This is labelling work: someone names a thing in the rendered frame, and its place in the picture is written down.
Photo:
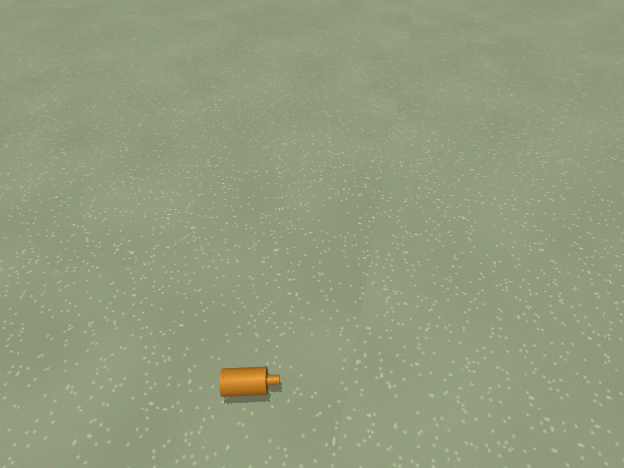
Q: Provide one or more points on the bottle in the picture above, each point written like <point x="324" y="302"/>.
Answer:
<point x="246" y="381"/>

